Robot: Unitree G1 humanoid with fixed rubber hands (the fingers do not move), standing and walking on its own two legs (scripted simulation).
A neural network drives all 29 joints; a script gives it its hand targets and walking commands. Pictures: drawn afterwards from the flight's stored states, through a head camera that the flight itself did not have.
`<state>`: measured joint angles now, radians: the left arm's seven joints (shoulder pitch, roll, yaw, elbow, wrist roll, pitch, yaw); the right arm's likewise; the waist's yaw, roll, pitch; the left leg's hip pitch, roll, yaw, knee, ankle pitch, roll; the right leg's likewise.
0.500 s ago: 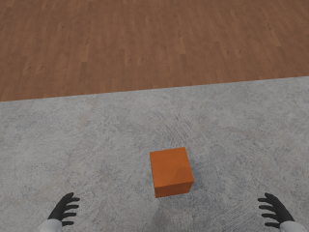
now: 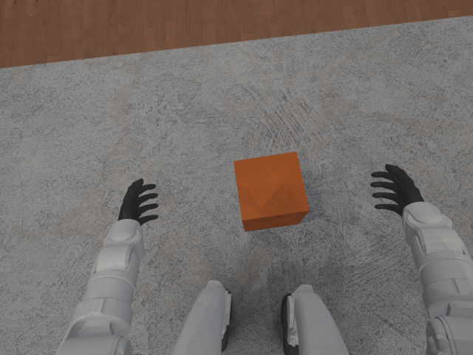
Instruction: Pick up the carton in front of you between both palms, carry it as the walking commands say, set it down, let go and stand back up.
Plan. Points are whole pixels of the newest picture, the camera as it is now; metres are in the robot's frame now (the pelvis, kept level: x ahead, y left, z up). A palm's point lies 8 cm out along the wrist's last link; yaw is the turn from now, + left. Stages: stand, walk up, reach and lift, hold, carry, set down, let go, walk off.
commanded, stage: reach and lift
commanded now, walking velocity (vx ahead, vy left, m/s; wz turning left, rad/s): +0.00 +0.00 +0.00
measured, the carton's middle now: (268, 195) +0.51 -0.02 -0.58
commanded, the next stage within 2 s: none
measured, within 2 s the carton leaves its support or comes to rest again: neither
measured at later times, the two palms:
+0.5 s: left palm (185, 159) +0.47 +0.18 -0.16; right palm (365, 133) +0.54 -0.21 -0.15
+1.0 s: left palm (205, 188) +0.47 +0.17 -0.38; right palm (335, 175) +0.52 -0.21 -0.39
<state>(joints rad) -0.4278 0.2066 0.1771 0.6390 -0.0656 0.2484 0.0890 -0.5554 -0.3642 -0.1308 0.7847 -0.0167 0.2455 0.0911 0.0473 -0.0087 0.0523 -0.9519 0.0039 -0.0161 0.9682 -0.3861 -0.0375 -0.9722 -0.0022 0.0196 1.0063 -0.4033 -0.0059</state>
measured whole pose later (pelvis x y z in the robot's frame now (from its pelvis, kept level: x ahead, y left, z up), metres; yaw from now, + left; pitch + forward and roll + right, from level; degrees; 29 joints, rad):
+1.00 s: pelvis -0.03 +0.00 -0.20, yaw +3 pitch +53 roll +7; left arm -1.21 0.12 0.36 0.82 -0.06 0.10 0.19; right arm -1.40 -0.46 -0.15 1.06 0.02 0.11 0.01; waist 0.05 -0.01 0.08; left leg -2.05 -0.04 -0.02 1.68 -0.53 -0.08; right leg -2.10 0.06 0.10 1.73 -0.55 0.01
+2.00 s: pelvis -0.07 +0.00 -0.32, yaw +4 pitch +35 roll +5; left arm -1.59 0.15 0.35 1.06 -0.07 0.15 0.22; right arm -1.79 -0.48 0.05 1.29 0.09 0.17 0.00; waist 0.02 0.04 0.52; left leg -2.15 -0.07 -0.02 2.15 -0.62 -0.10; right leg -2.21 0.02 0.07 2.21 -0.61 0.00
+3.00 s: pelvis -0.07 +0.00 -0.18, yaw -1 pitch +45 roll +5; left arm -1.06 -0.06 0.59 0.54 0.24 0.47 0.05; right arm -1.21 -0.07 -0.39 0.75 -0.26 0.46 0.00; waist 0.02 0.00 -0.11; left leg -1.91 -0.09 -0.09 1.62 -0.50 -0.11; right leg -1.97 0.12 0.12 1.65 -0.46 0.03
